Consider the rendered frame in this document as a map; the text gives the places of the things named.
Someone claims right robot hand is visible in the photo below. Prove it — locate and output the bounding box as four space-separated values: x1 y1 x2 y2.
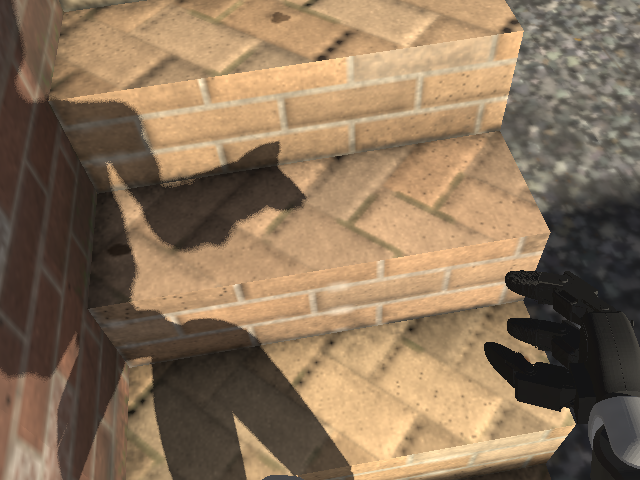
484 270 640 424

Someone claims robot right forearm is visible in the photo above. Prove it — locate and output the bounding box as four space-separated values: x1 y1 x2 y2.
588 396 640 480

